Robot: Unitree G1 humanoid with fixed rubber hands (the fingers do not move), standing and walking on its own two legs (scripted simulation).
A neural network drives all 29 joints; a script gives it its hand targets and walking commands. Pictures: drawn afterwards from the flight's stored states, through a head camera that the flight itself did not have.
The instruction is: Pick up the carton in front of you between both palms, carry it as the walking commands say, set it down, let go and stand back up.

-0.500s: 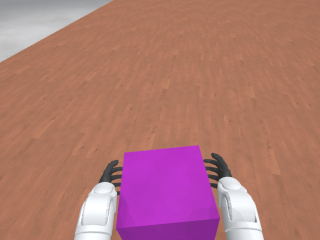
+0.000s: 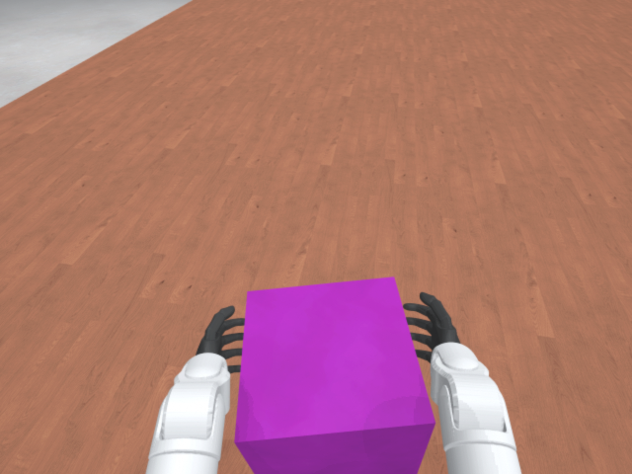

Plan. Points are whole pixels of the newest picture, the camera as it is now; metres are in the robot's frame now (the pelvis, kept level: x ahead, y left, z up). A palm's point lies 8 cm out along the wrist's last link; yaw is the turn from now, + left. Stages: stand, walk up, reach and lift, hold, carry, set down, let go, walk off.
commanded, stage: carry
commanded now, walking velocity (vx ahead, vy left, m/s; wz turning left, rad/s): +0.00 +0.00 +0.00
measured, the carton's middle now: (331, 391) +0.28 -0.01 -0.07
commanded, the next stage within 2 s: hold in 0.46 s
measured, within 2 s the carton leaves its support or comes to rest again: neither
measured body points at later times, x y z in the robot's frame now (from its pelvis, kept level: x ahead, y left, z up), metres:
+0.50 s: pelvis +0.00 -0.01 +0.00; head -0.01 +0.00 +0.45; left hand +0.29 +0.14 +0.02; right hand +0.30 -0.16 +0.03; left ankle +0.07 +0.11 -0.73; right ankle -0.06 -0.10 -0.73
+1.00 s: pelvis -0.03 +0.02 +0.01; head -0.06 +0.03 +0.46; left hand +0.27 +0.14 +0.03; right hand +0.25 -0.16 +0.04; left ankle +0.06 +0.12 -0.73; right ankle -0.06 -0.10 -0.73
